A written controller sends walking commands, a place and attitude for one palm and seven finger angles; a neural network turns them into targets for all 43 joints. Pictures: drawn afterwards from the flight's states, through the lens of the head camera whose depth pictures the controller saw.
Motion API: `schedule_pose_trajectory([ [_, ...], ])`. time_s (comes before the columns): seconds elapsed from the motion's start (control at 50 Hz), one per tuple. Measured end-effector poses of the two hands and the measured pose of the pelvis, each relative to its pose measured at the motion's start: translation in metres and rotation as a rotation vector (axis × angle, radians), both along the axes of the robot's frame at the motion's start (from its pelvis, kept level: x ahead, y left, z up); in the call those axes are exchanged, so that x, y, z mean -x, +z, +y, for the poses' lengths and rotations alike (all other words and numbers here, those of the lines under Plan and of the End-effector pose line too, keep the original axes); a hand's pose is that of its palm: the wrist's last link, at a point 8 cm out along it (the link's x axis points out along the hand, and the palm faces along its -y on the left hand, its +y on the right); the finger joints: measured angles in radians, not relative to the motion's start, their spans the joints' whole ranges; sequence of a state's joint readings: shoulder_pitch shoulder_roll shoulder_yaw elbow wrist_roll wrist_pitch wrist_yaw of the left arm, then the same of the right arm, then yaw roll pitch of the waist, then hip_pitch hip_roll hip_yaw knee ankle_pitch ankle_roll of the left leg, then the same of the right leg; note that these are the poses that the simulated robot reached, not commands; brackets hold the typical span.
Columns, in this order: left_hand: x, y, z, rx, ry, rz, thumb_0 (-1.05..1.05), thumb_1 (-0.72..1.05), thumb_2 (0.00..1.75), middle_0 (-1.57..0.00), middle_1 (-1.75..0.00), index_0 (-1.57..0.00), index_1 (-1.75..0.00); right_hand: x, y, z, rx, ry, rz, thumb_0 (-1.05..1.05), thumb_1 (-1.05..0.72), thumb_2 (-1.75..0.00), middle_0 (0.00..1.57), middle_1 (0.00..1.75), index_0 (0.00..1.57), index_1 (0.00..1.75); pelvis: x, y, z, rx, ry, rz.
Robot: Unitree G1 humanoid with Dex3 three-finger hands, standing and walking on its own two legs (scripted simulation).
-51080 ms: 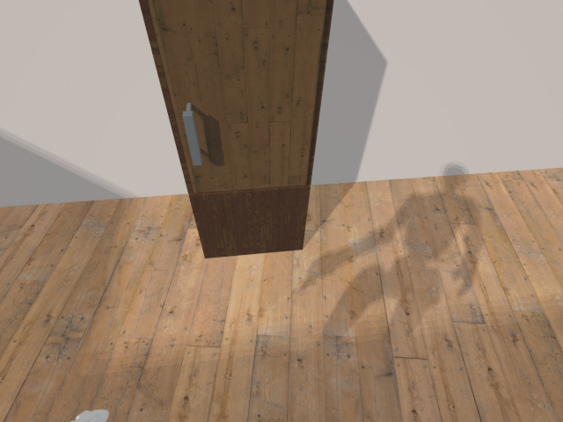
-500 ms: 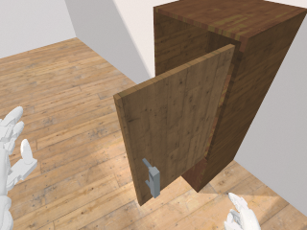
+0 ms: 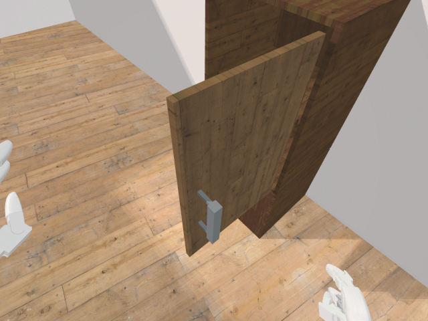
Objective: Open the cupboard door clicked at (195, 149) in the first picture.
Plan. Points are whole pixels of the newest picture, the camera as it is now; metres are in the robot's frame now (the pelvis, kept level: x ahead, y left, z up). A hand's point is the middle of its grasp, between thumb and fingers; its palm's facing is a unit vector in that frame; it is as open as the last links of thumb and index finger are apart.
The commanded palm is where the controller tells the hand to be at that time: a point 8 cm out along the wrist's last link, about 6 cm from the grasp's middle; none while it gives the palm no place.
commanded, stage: step back with the hand held close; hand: left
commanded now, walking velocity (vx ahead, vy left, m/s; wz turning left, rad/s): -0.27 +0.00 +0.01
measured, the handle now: (207, 217) +0.37 +0.04 -0.09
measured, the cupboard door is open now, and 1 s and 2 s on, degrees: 88 88 88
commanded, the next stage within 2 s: stop stepping back and stand still in 0.88 s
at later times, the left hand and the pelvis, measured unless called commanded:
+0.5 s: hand out of the picture +0.13 +0.28 +0.16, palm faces +0.44 -0.75 -0.50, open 7.5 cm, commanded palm +0.06 +0.31 +0.18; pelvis -0.07 +0.01 -0.01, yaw +3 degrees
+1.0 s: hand out of the picture +0.03 +0.30 +0.17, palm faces +0.49 -0.77 -0.42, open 7.5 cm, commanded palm -0.03 +0.31 +0.18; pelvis -0.17 +0.02 -0.02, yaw -1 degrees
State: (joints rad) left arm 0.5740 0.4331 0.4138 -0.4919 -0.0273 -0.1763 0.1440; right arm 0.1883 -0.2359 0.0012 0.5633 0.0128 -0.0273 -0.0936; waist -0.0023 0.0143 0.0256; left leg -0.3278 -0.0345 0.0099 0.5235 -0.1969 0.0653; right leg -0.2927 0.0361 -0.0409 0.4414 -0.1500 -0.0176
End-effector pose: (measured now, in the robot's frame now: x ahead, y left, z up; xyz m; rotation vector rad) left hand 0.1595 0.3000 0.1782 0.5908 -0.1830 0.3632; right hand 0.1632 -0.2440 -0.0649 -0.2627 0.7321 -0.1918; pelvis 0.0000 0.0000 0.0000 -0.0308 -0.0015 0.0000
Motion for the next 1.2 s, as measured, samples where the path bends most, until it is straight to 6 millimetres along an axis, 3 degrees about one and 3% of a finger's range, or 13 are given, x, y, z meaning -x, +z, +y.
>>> schedule_pose_trajectory([
  [0.14,0.021,-0.005,0.015,-0.02,0.017,-0.032,0.02,0.88,0.9,-0.22,-0.3,-0.21,-0.3,0.022,-0.004,0.016,0.017,0.034,0.01,0.02,-0.9,-0.9,0.21,0.3,0.2,0.3,0.018,-0.005,0.01,0.01,0.023,-0.008],
  [0.26,0.042,0.0,0.024,-0.058,0.056,-0.076,0.02,0.88,0.9,-0.22,-0.3,-0.21,-0.3,0.027,-0.011,0.028,0.006,0.088,0.016,0.02,-0.9,-0.9,0.21,0.3,0.2,0.3,0.03,-0.01,0.01,0.007,0.049,0.003],
  [0.44,0.064,-0.005,0.014,-0.028,0.015,-0.086,0.02,0.89,0.9,-0.21,-0.3,-0.21,-0.3,0.03,-0.005,0.032,-0.002,0.118,-0.047,0.02,-0.9,-0.9,0.21,0.3,0.21,0.3,0.058,-0.013,0.007,0.014,0.036,-0.011],
  [0.56,0.08,0.002,0.01,-0.051,-0.008,-0.119,0.02,0.88,0.9,-0.22,-0.3,-0.21,-0.3,0.045,0.0,0.023,0.019,0.113,-0.056,0.02,-0.9,-0.9,0.21,0.3,0.2,0.3,0.075,-0.014,0.005,0.01,0.056,0.001],
  [0.76,0.112,-0.003,0.029,-0.062,-0.023,-0.135,0.02,0.88,0.9,-0.22,-0.3,-0.21,-0.3,0.102,-0.009,0.02,0.078,0.056,0.03,0.02,-0.9,-0.9,0.21,0.3,0.2,0.3,0.108,-0.019,0.019,0.058,0.082,-0.009],
  [0.92,0.158,0.011,0.04,-0.026,0.012,-0.197,0.02,0.88,0.9,-0.22,-0.3,-0.21,-0.3,0.13,-0.008,0.053,0.001,0.106,0.005,0.02,-0.9,-0.9,0.21,0.3,0.2,0.3,0.14,-0.012,0.019,0.074,0.052,0.028],
  [1.02,0.18,0.003,0.028,-0.001,-0.016,-0.221,0.02,0.89,0.9,-0.21,-0.3,-0.21,-0.3,0.143,-0.011,0.066,-0.042,0.159,-0.061,0.02,-0.9,-0.9,0.21,0.3,0.2,0.3,0.181,-0.02,0.017,0.017,-0.052,0.066],
  [1.12,0.18,0.006,0.023,0.055,-0.123,-0.276,0.02,0.88,0.9,-0.21,-0.3,-0.21,-0.3,0.183,-0.003,0.062,-0.008,0.075,-0.08,0.02,-0.9,-0.9,0.21,0.3,0.21,0.3,0.194,-0.02,0.031,0.025,-0.068,0.011],
  [1.2,0.178,0.003,0.027,0.077,-0.14,-0.21,0.01,0.88,0.9,-0.21,-0.3,-0.21,-0.3,0.228,0.008,0.055,-0.012,-0.007,-0.099,0.02,-0.9,-0.9,0.21,0.3,0.21,0.3,0.222,-0.011,0.034,0.015,-0.057,-0.023],
])
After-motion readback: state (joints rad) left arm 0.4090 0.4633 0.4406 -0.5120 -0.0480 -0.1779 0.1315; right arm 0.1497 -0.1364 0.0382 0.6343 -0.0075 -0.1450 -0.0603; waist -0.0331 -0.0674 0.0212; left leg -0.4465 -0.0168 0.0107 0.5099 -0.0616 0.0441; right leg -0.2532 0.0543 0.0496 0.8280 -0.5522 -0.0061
